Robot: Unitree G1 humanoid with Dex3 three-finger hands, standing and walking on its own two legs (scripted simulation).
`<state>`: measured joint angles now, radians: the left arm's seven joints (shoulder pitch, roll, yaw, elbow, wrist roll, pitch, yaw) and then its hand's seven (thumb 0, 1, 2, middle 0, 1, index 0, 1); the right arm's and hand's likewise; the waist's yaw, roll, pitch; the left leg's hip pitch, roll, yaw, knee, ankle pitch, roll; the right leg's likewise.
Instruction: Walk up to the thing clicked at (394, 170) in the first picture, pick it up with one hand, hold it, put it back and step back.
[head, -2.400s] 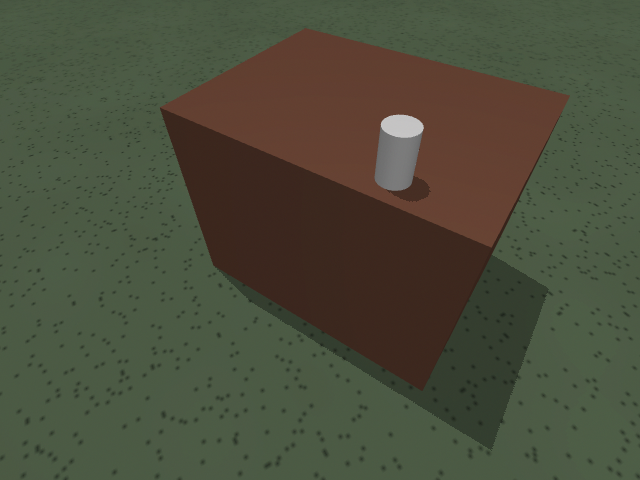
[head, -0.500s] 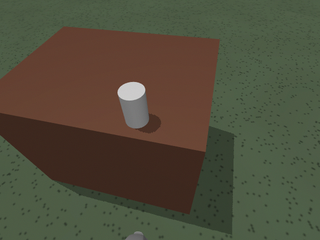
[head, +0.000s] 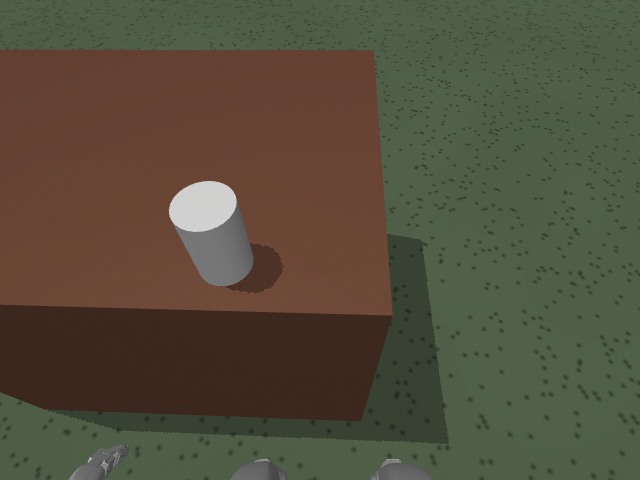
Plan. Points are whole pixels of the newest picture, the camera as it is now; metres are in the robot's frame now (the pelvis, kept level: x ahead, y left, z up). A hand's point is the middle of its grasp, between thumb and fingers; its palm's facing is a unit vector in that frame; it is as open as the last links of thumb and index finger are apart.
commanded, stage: walk up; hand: left
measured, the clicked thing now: (215, 236) +0.43 +0.17 +0.03
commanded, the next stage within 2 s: stand in 1.92 s
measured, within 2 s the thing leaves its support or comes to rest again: neither
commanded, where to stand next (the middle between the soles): +0.03 -0.03 m, yaw -2 degrees
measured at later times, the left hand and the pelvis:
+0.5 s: hand out of the picture +0.07 +0.27 -0.14, palm faces -0.07 -0.93 -0.35, open 7.4 cm; pelvis -0.03 +0.00 +0.02, yaw -4 degrees
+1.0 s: hand out of the picture +0.06 +0.24 -0.12, palm faces -0.05 -0.93 -0.37, open 7.4 cm; pelvis -0.03 -0.02 +0.03, yaw -2 degrees
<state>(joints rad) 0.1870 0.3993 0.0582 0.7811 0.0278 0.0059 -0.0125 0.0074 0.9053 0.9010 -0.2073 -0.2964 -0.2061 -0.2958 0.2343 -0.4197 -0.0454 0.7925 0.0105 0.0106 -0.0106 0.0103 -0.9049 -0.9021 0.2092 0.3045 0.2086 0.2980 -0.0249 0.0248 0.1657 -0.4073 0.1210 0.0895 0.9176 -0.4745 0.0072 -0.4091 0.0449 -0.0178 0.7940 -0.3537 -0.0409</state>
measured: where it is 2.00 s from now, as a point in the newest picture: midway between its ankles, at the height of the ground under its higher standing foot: outside the picture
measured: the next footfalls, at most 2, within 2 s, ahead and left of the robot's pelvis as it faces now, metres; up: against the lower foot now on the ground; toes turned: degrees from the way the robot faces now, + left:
left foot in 0.24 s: +0.03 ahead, +0.12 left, +0.00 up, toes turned -1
right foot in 0.52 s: +0.01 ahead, -0.16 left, +0.00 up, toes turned -2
